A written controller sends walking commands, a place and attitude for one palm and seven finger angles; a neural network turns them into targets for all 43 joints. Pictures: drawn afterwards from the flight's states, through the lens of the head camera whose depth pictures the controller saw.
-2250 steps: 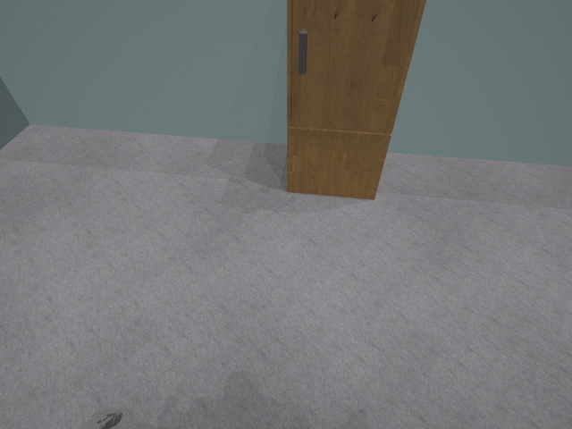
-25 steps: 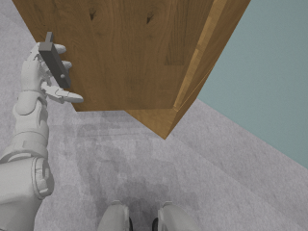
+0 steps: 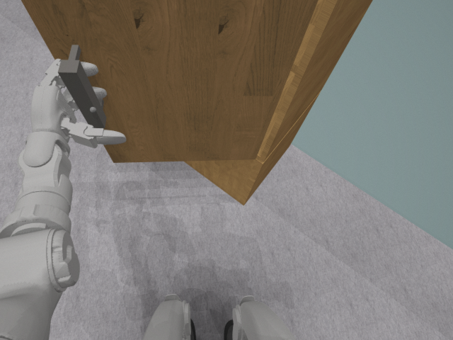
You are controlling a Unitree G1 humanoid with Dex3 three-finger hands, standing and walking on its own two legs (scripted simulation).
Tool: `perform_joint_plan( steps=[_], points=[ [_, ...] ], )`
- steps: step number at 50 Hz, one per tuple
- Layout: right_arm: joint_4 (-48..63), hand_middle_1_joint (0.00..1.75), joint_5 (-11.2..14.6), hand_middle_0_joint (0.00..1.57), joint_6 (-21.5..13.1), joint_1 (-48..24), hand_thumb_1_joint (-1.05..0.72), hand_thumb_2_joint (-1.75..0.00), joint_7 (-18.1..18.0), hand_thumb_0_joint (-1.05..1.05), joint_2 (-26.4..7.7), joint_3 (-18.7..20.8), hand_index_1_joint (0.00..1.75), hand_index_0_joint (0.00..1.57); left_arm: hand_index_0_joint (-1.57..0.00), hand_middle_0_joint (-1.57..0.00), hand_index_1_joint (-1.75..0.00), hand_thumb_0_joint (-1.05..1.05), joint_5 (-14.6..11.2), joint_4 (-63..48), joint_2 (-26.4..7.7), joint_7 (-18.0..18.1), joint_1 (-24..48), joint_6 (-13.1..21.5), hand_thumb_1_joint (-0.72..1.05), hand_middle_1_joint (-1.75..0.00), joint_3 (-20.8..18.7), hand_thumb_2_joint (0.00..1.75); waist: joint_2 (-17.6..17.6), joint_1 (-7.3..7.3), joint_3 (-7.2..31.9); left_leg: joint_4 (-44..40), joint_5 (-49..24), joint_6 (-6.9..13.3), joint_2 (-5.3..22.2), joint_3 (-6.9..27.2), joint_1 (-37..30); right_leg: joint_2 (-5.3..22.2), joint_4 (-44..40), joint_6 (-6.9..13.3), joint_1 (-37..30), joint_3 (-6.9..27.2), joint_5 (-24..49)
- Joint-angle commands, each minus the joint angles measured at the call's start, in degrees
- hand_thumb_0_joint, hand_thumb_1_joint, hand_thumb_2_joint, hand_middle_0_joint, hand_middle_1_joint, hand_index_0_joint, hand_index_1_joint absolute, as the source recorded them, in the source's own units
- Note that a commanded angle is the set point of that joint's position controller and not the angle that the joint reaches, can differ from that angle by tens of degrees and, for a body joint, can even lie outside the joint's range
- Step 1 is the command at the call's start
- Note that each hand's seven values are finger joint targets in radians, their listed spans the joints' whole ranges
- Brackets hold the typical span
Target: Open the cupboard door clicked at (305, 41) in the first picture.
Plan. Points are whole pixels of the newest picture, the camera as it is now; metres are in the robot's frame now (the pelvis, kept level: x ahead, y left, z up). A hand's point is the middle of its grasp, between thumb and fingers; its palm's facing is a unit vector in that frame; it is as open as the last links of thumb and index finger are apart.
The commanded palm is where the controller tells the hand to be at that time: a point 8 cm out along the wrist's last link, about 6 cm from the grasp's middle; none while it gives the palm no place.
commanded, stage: close the thumb around the handle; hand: left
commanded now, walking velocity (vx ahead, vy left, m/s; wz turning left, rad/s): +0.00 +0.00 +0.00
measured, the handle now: (87, 88) +0.54 +0.22 +0.06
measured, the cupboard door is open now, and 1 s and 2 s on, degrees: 41 46 82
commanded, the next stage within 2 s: pull the door open along its arc in 0.54 s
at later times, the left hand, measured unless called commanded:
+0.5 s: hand (97, 109) +0.50 +0.20 +0.06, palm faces +0.00 -1.00 +0.00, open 5.8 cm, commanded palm +0.48 +0.25 +0.06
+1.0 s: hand (98, 126) +0.46 +0.19 +0.06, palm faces +0.03 -1.00 +0.00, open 6.1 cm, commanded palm +0.40 +0.23 +0.06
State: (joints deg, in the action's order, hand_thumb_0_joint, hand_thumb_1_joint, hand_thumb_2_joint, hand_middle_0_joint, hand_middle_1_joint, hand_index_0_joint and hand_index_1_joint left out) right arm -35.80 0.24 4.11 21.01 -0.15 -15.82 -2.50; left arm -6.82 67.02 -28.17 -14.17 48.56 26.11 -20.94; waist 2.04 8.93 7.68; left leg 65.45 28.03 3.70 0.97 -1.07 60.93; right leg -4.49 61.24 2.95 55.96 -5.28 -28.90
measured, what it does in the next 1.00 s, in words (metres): stands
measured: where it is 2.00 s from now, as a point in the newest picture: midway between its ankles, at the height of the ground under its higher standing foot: outside the picture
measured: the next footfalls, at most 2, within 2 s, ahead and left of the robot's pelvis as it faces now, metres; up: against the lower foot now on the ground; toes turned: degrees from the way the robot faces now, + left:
none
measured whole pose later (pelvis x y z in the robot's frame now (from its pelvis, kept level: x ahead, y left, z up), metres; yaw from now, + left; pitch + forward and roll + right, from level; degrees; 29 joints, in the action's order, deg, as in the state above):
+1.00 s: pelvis +0.02 +0.01 +0.01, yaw -1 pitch +22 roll -3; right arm -33.6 1.1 5.7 22.6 1.6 -15.0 -1.2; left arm -10.5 51.2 -20.8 -10.5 32.6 24.5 -17.4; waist 2.3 7.0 9.6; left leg 61.5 28.3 4.3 1.0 -3.3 55.0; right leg -4.6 57.9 2.1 51.0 -2.7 -28.6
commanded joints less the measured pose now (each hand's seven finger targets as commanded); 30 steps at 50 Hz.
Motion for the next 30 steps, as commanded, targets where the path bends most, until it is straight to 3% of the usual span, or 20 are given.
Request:
perform_joint_plan(
  steps=[1,6,8,12,13,17,20,24,26,29,30],
  points=[
    [2.4,0.30,0.1,0.20,-0.6,9.4,-0.90,-0.90,-0.7,0.00,-10.3,3.7,0.30,0.20,-0.34,-0.34,-1.25,0.00,-0.8,-11.2,-13.4,0.2,24.8,3.2,0.00,-1.25,-1.0,0.52,6.7,1.49,26.3,-6.2,-22.0,-1.5,0.6,6.5,-25.3,0.5,-7.1,-1.4,-5.4,4.6,18.1],
    [2.2,0.30,0.0,0.20,-0.5,9.7,-0.90,-0.90,-0.7,0.00,-10.4,3.7,0.30,0.20,-0.36,-0.36,-1.28,0.00,-0.8,-10.8,-13.0,0.3,26.1,2.7,0.28,-1.28,-0.6,0.64,6.6,2.00,25.9,-6.2,-22.4,-1.5,0.8,7.0,-25.9,0.4,-7.0,-1.4,-4.0,4.2,17.6],
    [2.3,0.30,0.0,0.20,-0.5,9.8,-0.90,-0.90,-0.8,0.00,-10.5,3.7,0.30,0.20,-0.36,-0.36,-1.30,0.00,-0.9,-9.5,-13.6,0.1,24.3,2.2,0.40,-1.30,-1.4,0.68,4.7,1.69,25.5,-6.0,-21.6,-1.3,0.7,6.6,-24.0,0.5,-7.1,-1.5,-5.3,4.4,17.7],
    [2.6,0.30,0.1,0.20,-0.4,9.7,-0.90,-0.90,-0.9,0.00,-10.5,3.6,0.30,0.20,-0.38,-0.38,-1.32,0.00,-1.0,-9.6,-14.4,-0.4,23.6,2.0,0.62,-1.32,-1.8,0.78,5.9,1.25,25.8,-6.1,-22.1,-1.4,0.6,6.4,-24.0,0.5,-7.0,-1.4,-5.9,4.4,18.4],
    [2.5,0.30,0.1,0.20,-0.4,9.7,-0.90,-0.90,-0.8,0.00,-10.4,3.6,0.30,0.20,-0.38,-0.38,-1.33,0.00,-1.1,-9.7,-13.5,-0.5,24.4,1.9,0.68,-1.33,-1.0,0.80,5.3,1.86,25.1,-6.1,-21.5,-1.3,0.6,6.4,-23.9,0.5,-7.2,-1.5,-5.3,4.4,17.8],
    [2.7,0.30,0.0,0.20,-0.4,9.9,-0.90,-0.90,-0.8,0.00,-10.3,3.8,0.30,0.20,-0.40,-0.40,-1.35,0.00,-1.2,-12.2,-13.6,-0.5,23.6,2.4,0.90,-1.35,-1.7,0.90,7.2,0.81,28.5,-6.0,-25.1,-1.7,0.8,6.7,-27.4,0.4,-6.7,-1.3,-5.5,4.1,19.6],
    [2.8,0.30,0.0,0.20,-0.3,10.1,-0.90,-0.90,-0.5,0.00,-10.3,3.8,0.30,0.20,-0.40,-0.40,-1.35,0.00,-1.7,-12.0,-12.8,-0.4,21.9,2.6,0.90,-1.35,-1.6,0.90,6.8,0.53,27.4,-6.3,-26.3,-1.9,0.9,7.1,-28.0,0.2,-6.7,-1.1,-5.0,3.6,19.6],
    [3.1,0.30,0.0,0.20,-0.1,9.5,-0.90,-0.90,-0.6,0.00,-10.5,3.7,0.30,0.20,-0.40,-0.40,-1.35,0.00,-0.9,-10.1,-15.1,1.7,21.9,2.0,0.90,-1.35,-3.6,0.90,4.0,0.63,23.3,-7.0,-21.1,-1.6,0.7,6.7,-23.5,0.3,-7.3,-1.4,-5.5,3.9,16.8],
    [3.3,0.30,-0.2,0.20,-0.4,9.4,-0.90,-0.90,-0.8,0.00,-10.5,3.6,0.30,0.20,-0.40,-0.40,-1.35,0.00,0.0,-10.4,-17.3,2.6,22.5,2.7,0.90,-1.35,-5.1,0.90,4.1,0.38,23.9,-6.8,-20.4,-1.4,0.5,6.4,-22.2,0.4,-7.0,-1.5,-6.4,4.3,16.6],
    [3.4,0.30,-0.2,0.20,-0.4,9.2,-0.90,-0.90,-0.6,0.00,-10.2,3.5,0.30,0.20,-0.40,-0.40,-1.35,0.00,0.4,-10.3,-13.9,2.4,23.8,3.0,0.90,-1.35,-2.0,0.90,5.3,1.40,23.5,-7.1,-19.8,-1.7,0.7,6.9,-24.1,0.5,-7.0,-1.4,-3.9,3.9,15.4],
    [3.4,0.30,-0.4,0.20,-0.5,9.6,-0.90,-0.90,-0.6,0.00,-10.3,3.6,0.30,0.20,-0.40,-0.40,-1.35,0.00,0.2,-11.0,-15.0,2.5,24.1,3.6,0.90,-1.35,-3.5,0.90,6.0,0.90,24.2,-6.8,-20.8,-1.7,0.7,7.1,-24.8,0.4,-6.6,-1.2,-3.8,3.8,15.7]
  ],
)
